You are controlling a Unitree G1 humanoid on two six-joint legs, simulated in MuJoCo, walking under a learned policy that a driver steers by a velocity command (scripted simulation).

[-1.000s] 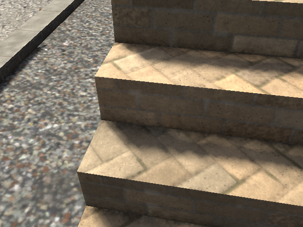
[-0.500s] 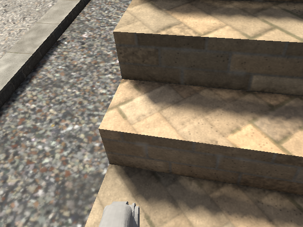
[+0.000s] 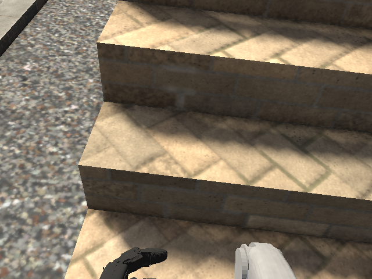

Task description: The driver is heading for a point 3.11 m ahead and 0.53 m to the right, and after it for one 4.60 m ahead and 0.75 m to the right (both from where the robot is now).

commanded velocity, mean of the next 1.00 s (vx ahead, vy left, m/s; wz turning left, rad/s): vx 0.50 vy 0.00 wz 0.00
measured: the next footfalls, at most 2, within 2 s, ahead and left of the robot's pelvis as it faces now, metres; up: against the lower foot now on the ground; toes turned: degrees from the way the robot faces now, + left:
right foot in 0.08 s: +0.17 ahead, -0.13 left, +0.19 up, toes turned -3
left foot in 0.58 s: +0.44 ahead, +0.10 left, +0.39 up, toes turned +6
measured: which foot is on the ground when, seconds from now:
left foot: down 0.00-0.12, up 0.14-0.56, down 0.58-1.00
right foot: up 0.00-0.06, down 0.08-0.62, up 0.64-1.00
